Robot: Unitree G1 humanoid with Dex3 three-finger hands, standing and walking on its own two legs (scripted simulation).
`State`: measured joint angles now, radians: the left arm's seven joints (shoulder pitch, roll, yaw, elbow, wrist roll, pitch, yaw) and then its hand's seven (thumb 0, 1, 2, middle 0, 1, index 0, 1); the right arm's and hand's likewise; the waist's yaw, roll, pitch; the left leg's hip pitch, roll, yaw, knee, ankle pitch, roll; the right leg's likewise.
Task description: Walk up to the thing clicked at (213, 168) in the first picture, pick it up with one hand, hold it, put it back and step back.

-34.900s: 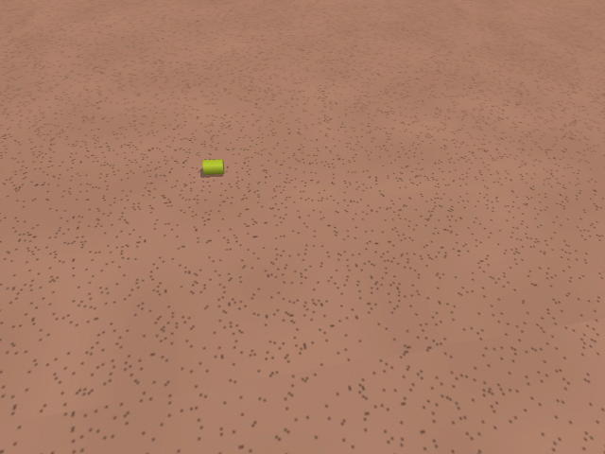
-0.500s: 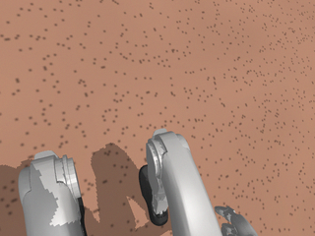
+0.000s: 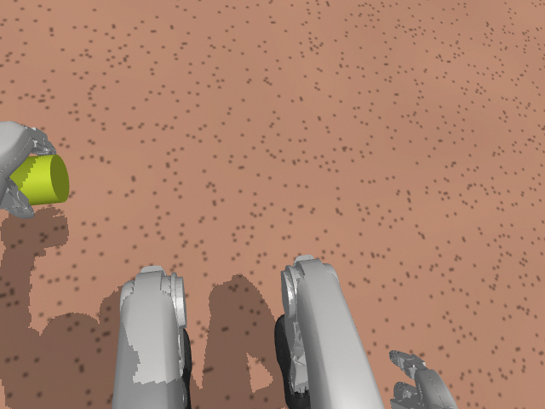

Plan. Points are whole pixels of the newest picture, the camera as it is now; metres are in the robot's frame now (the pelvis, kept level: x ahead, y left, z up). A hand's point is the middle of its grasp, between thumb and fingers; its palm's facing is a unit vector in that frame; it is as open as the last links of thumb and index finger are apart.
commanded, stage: lift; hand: left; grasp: from above
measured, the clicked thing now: (24, 181) +0.45 +0.32 -0.12
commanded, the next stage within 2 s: hold in 1.04 s
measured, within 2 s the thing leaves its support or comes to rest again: neither
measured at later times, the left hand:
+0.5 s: hand out of the picture +0.36 +0.27 +0.13, palm faces -0.43 -0.12 -0.90, open 9.3 cm
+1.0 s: hand out of the picture +0.38 +0.24 +0.22, palm faces -0.42 -0.12 -0.90, open 9.4 cm
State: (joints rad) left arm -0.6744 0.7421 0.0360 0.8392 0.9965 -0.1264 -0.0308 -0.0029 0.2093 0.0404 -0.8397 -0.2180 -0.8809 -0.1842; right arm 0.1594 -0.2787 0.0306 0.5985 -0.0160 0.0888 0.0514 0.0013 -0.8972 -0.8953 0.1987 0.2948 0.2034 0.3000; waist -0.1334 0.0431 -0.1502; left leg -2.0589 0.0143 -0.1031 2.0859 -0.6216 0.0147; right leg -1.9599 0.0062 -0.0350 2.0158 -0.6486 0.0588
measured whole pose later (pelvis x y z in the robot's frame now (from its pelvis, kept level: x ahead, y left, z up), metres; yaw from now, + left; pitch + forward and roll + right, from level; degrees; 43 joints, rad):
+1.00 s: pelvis +0.06 -0.01 +0.29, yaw +4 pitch +11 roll -1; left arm -0.36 0.40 -0.18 0.85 0.96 0.06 0.14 -0.01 0.17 0.15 -0.78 -0.34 -0.82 -0.31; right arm 0.26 -0.24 -0.04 0.75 0.04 -0.03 -0.05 0.01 -0.90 -0.89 0.20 0.30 0.20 0.30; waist -0.06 0.04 -0.10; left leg -0.73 0.04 0.00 0.93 -0.39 -0.01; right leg -0.70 0.00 0.02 0.90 -0.39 0.03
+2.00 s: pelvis +0.08 -0.02 +0.33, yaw +3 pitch +3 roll +0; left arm -0.25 0.39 -0.22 0.64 0.97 0.04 -0.02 -0.01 0.16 0.18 -0.76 -0.40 -0.79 -0.37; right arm 0.19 -0.26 -0.03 0.70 0.06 0.04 -0.05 0.01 -0.89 -0.89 0.20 0.29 0.20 0.30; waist 0.00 0.05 -0.03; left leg -0.35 0.03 0.03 0.57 -0.27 -0.02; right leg -0.35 -0.01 0.04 0.59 -0.29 0.02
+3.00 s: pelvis +0.08 -0.01 +0.34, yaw +3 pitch +0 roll +0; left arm -0.23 0.41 -0.22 0.56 0.97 0.04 -0.07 -0.01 0.16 0.18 -0.74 -0.43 -0.78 -0.39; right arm 0.17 -0.25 -0.02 0.69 0.07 0.05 -0.06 0.01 -0.89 -0.89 0.20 0.29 0.20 0.30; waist 0.02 0.06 -0.01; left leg -0.26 0.03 0.04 0.48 -0.22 -0.01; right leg -0.26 -0.02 0.04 0.50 -0.24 0.02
